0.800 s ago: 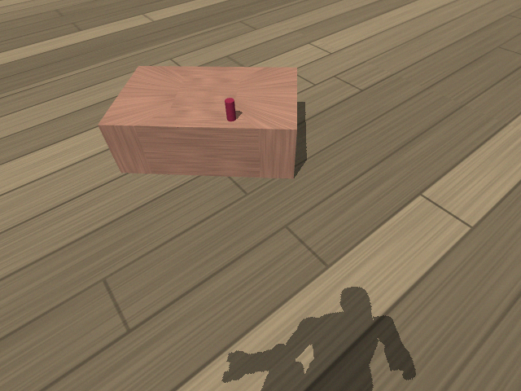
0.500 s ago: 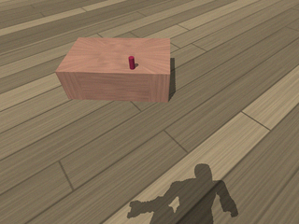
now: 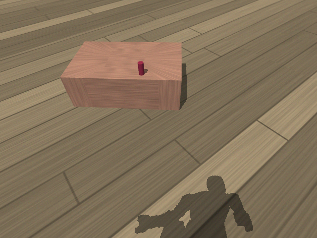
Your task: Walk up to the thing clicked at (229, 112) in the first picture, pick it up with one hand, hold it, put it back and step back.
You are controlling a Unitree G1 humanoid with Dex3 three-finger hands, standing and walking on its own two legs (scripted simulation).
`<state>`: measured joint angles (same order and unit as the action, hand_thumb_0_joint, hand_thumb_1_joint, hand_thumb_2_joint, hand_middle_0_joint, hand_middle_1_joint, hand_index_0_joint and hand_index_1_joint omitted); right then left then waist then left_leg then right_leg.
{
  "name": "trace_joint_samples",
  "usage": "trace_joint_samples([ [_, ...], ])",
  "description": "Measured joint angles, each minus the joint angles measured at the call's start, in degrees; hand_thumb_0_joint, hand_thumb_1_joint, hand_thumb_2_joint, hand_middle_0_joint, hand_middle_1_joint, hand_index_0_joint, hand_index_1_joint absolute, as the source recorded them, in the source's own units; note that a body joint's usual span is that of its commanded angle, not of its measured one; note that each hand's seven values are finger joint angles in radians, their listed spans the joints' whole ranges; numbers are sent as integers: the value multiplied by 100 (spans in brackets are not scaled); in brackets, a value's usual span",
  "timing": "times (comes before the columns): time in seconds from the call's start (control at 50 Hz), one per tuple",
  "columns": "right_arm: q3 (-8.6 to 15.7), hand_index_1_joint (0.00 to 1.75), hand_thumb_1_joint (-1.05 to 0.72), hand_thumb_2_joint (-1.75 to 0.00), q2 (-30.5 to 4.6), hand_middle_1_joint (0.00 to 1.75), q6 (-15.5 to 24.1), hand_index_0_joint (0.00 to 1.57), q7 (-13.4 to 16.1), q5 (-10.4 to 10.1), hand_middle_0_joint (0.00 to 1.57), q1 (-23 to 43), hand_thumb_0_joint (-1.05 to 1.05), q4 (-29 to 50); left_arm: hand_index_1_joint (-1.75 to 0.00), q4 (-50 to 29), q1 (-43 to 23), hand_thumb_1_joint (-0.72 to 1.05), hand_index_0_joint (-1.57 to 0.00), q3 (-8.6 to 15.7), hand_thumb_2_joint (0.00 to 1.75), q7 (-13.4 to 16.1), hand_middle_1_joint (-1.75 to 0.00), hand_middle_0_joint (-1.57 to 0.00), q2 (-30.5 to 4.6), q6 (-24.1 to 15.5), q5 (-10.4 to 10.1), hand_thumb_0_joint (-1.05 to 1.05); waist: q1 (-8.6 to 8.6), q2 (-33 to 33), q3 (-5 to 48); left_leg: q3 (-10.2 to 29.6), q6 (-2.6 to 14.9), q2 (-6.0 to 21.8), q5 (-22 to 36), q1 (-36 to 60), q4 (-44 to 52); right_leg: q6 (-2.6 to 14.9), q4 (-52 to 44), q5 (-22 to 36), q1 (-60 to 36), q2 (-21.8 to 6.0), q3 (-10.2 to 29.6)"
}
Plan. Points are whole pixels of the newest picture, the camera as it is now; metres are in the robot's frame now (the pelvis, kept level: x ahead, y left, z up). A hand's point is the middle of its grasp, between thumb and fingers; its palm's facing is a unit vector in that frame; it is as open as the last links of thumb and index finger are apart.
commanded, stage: stand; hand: left
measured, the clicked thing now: (141, 68) +1.39 +0.16 -0.40
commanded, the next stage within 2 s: walk up in 0.32 s
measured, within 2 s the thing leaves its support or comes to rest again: neither
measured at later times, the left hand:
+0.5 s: hand out of the picture +0.09 +0.26 -0.15, palm faces -0.06 -0.93 -0.38, open 7.4 cm
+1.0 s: hand (92, 224) +0.22 +0.22 -0.16, palm faces +0.03 -0.93 -0.37, open 7.4 cm
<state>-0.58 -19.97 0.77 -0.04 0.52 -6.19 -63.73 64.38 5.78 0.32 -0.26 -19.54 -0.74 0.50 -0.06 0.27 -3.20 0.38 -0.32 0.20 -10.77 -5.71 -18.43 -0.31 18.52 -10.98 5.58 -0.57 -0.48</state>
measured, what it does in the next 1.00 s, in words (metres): walks ahead: right foot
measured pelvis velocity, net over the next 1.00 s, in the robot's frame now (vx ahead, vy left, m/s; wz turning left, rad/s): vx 0.21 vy -0.06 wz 0.02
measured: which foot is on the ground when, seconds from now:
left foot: down 0.00-0.60, up 0.62-1.00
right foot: down 0.00-0.40, up 0.42-0.56, down 0.58-1.00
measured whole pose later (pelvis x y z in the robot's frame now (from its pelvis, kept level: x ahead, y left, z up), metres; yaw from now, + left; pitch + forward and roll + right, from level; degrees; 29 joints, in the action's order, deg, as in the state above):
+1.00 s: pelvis +0.21 -0.06 -0.02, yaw +1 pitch -3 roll -2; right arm 4.1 -23.3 0.7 -6.0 1.9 -10.6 -53.2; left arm 53.7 19.7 3.6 -2.7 -23.2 -5.1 0.7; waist -2.6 1.8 -4.8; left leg -0.5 0.9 4.7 -6.5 -26.7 -33.7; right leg 0.5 20.9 -23.8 -5.7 0.6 -6.6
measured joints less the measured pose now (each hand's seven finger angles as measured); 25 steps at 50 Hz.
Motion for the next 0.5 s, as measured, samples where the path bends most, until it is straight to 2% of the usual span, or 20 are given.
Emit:
trace_joint_samples([
  [0.32,4,30,-90,-89,-7,30,-8,20,-9,3,21,-53,0,1,-30,-2,56,90,-20,10,90,-3,-30,-20,-17,-1,6,0,8,-1,8,13,3,-10,41,9,36,-3,-18,25,-7,-11,-13],
  [0.34,59,30,-90,-89,-3,30,-3,20,-55,32,21,-90,0,46,-30,-53,94,90,-20,60,90,-53,-30,-20,-24,-2,33,0,6,-6,25,8,58,-14,-132,-44,-80,32,106,-148,51,-11,-12],
  [0.4,233,30,-90,-89,-37,30,76,20,-218,127,21,-331,0,227,-30,-230,338,90,-21,215,90,-227,-30,-20,-126,-53,129,0,-26,-68,207,-44,253,-59,-960,-222,-551,190,866,-1238,375,-29,57],
  [0.42,285,30,-90,-89,-61,30,96,20,-254,145,21,-400,0,288,-30,-271,409,90,-21,256,90,-263,-30,-20,-178,-51,147,0,-36,-89,259,-80,283,-63,-974,-248,-592,214,1154,-1389,518,-42,54],
  [0.46,393,30,-90,-89,-124,30,160,20,-292,176,21,-480,0,409,-30,-340,476,90,-21,326,90,-307,-30,-20,-282,-30,163,0,-10,-73,219,-124,306,-16,-522,-222,-530,216,1800,-1475,845,-35,17],
  [0.5,473,30,-90,-89,-159,30,211,20,-302,189,21,-561,0,504,-30,-390,498,90,-20,364,90,-347,-30,-20,-415,-35,158,0,41,-123,107,-169,221,-1,-420,-101,-446,208,2099,-1574,1102,-105,55],
])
